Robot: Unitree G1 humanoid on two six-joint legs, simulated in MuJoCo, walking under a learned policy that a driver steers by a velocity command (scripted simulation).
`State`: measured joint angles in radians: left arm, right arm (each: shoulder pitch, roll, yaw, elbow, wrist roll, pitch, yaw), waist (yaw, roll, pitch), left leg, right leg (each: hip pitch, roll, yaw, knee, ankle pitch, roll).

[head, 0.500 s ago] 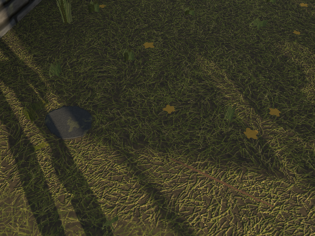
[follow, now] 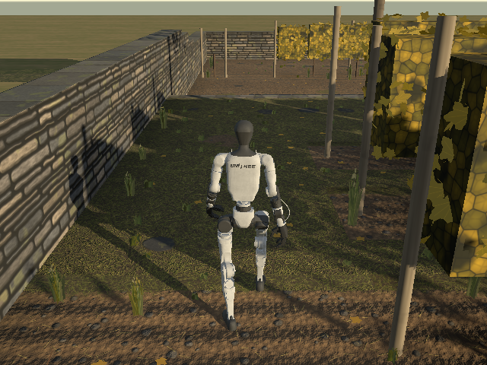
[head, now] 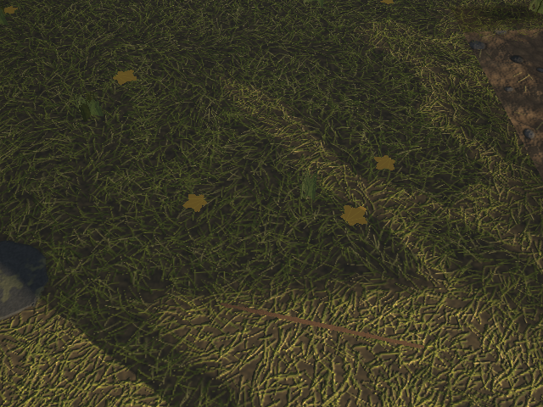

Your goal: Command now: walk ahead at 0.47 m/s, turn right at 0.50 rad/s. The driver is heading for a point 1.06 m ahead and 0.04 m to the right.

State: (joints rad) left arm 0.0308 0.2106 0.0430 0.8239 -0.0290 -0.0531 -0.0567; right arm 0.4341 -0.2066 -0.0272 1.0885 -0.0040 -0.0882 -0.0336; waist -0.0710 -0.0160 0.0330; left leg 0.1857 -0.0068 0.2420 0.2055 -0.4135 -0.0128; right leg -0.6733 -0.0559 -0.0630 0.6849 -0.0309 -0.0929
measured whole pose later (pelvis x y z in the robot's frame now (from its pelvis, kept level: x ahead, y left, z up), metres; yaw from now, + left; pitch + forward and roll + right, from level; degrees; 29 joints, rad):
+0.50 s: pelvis +0.30 -0.03 +0.02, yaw -11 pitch +2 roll -1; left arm 0.34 0.25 0.06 0.88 -0.02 -0.08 0.00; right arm 0.05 -0.26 -0.04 0.81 0.00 -0.11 0.01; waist 0.08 0.05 0.01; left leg -0.62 0.08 -0.03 0.54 0.10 0.00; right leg -0.02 0.12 0.08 0.28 -0.29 -0.09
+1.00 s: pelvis +0.59 -0.05 +0.02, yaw -12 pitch +2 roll +2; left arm 0.08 0.25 0.05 0.77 -0.01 -0.08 -0.01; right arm 0.37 -0.26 -0.04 0.92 0.02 -0.09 0.01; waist -0.08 -0.04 0.01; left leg -0.01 -0.07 0.03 0.21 -0.24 0.05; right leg -0.65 -0.10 0.04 0.60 0.06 -0.01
